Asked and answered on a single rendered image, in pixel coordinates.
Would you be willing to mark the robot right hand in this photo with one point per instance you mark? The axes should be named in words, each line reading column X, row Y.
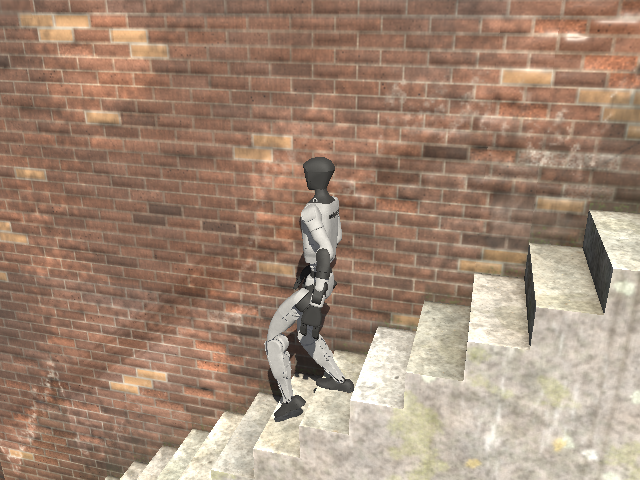
column 305, row 272

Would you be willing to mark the right robot upper arm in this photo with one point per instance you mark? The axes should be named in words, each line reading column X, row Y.
column 339, row 237

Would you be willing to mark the left robot forearm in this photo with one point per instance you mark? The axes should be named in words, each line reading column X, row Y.
column 322, row 277

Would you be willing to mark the robot left foot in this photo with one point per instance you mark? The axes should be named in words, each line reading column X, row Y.
column 296, row 403

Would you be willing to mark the left robot upper arm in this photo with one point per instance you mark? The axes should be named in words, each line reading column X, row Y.
column 312, row 218

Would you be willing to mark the left robot thigh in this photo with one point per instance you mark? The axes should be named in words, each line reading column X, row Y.
column 286, row 315

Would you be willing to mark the robot left hand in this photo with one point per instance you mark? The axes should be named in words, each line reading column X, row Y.
column 312, row 316

